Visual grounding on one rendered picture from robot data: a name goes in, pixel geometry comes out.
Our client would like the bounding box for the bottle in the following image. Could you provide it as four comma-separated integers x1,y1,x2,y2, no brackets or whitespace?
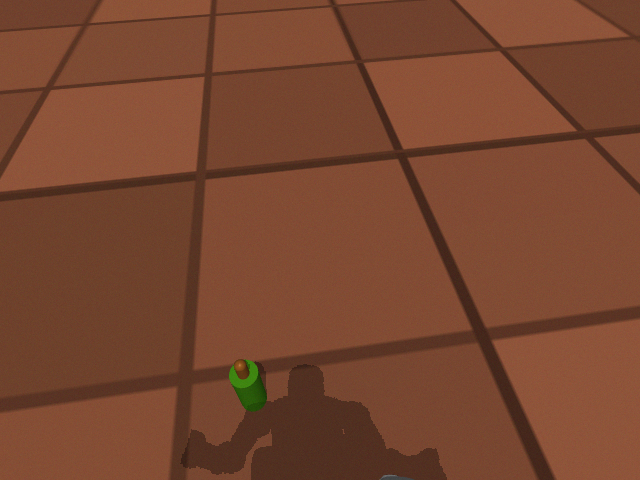
229,359,267,412

